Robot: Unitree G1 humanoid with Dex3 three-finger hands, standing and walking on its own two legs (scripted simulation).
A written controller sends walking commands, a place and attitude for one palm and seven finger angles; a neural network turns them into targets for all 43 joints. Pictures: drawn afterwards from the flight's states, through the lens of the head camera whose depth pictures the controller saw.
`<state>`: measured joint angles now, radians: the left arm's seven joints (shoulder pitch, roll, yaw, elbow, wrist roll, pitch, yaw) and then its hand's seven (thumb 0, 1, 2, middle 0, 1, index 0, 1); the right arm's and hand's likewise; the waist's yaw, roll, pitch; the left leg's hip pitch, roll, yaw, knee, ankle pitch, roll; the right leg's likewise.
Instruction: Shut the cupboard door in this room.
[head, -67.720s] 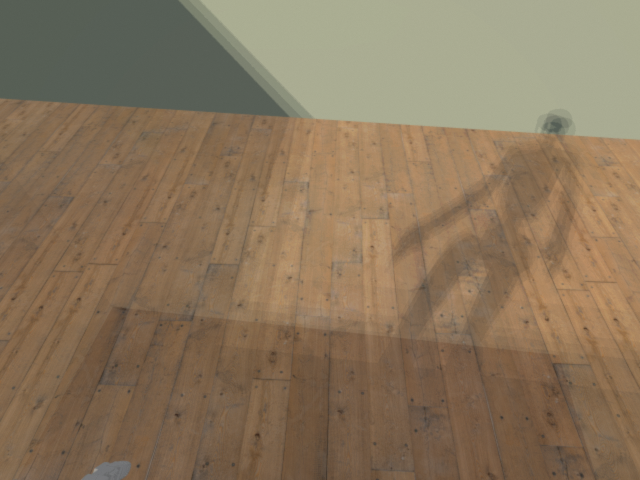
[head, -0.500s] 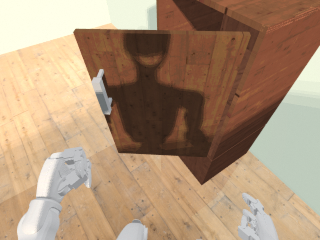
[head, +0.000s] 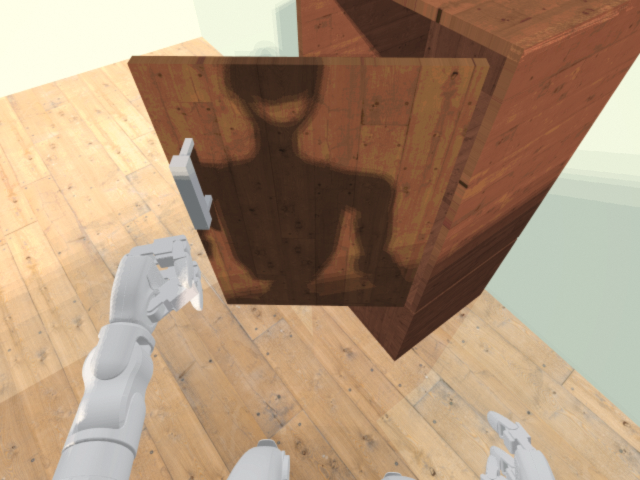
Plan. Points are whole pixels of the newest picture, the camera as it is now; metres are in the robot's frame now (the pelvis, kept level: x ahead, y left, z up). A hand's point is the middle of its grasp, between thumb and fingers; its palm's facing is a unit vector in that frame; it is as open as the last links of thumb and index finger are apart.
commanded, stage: bring the fist close to the handle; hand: left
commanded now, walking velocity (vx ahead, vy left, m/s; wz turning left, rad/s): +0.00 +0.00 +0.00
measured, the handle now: (195, 185) +0.50 +0.21 +0.07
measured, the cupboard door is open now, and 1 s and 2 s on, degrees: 53 53 37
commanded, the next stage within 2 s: push the door shut along its arc in 0.74 s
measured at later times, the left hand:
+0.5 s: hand (204, 233) +0.40 +0.18 +0.07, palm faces +0.01 -1.00 -0.02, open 3.1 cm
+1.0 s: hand (208, 230) +0.41 +0.17 +0.07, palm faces -0.01 -1.00 -0.03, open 3.1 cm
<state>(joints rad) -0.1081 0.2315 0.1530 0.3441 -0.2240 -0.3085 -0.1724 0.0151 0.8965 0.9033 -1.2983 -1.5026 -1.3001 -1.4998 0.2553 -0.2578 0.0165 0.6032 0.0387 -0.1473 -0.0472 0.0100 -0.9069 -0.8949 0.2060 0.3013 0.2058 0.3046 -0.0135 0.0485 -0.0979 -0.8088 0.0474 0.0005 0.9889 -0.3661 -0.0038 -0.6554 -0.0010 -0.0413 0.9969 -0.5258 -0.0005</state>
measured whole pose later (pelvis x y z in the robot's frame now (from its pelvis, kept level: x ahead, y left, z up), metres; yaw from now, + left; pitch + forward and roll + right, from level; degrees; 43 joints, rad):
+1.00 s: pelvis +0.00 +0.00 +0.00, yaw -1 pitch +13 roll -2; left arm -0.49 0.29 0.23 0.78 -0.18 -0.37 -0.20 0.01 0.90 0.90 -1.30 -1.50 -1.30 -1.50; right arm 0.28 -0.26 0.01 0.64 0.03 -0.07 -0.03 0.01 -0.91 -0.89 0.21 0.30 0.21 0.30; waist -0.05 0.04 -0.11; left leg -0.87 0.06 0.00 1.00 -0.37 0.00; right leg -0.72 0.01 -0.03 1.01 -0.53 0.00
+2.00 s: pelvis -0.01 +0.01 -0.04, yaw -3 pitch +23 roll -4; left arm -1.11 0.57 0.33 1.28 -0.08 -0.30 -0.41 0.02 0.90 0.90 -1.30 -1.50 -1.30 -1.50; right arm 0.37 -0.29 0.03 0.67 0.02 -0.06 -0.01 0.00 -0.91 -0.89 0.21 0.30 0.21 0.30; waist -0.20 0.07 -0.11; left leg -1.20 0.09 -0.02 1.18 -0.40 0.00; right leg -1.03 0.04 -0.05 1.16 -0.54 0.00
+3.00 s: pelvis -0.01 +0.01 -0.06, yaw -4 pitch +31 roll -6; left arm -1.41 0.51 0.38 1.28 0.06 -0.16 0.07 0.03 0.88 0.93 -1.30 -1.50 -1.30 -1.50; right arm 0.43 -0.24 0.03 0.67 -0.09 -0.10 0.06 0.00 -0.91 -0.89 0.21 0.30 0.21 0.30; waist -0.27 0.08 -0.13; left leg -1.39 0.09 -0.05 1.27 -0.43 0.01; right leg -1.20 0.05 -0.07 1.23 -0.57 0.01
